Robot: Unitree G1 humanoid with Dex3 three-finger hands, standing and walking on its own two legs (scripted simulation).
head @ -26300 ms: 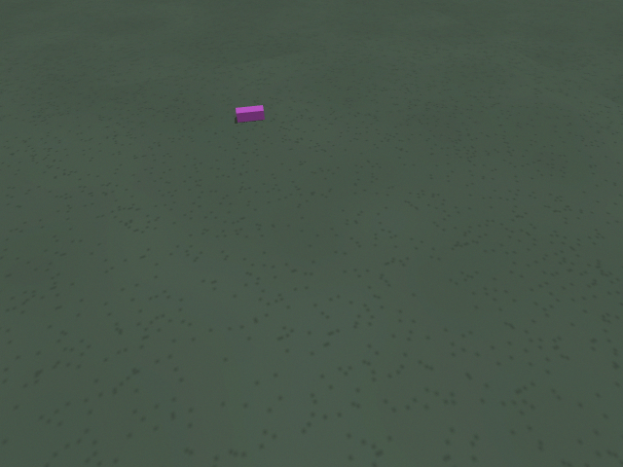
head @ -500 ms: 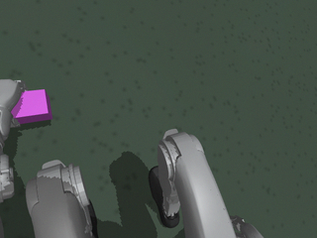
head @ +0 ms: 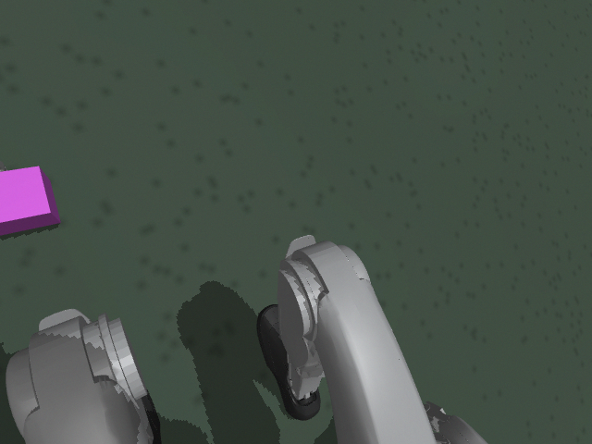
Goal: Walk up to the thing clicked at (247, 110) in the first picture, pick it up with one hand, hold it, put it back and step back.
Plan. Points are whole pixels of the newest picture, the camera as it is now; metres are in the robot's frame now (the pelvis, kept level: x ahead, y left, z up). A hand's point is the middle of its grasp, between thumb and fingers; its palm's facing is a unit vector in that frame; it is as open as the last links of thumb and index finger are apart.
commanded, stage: rest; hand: left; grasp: from above
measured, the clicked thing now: out of the picture +0.47 +0.29 -0.26
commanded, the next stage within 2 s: open in 0.50 s
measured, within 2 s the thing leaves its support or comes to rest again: rests again in 0.76 s
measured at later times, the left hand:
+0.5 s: hand out of the picture +0.46 +0.29 -0.23, palm faces -0.47 -0.08 -0.88, open 9.5 cm
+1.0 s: hand out of the picture +0.46 +0.29 -0.23, palm faces -0.45 -0.08 -0.89, open 11.0 cm
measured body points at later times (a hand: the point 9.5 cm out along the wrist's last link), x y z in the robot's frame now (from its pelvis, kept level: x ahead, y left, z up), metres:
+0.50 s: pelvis +0.00 +0.00 +0.00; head +0.27 +0.10 +0.34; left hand +0.48 +0.29 -0.18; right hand +0.02 -0.26 -0.07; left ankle +0.06 +0.13 -0.27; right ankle +0.11 -0.13 -0.26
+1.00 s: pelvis +0.00 +0.01 +0.00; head +0.27 +0.11 +0.34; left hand +0.48 +0.29 -0.18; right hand +0.03 -0.25 -0.06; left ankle +0.06 +0.13 -0.27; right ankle +0.11 -0.13 -0.26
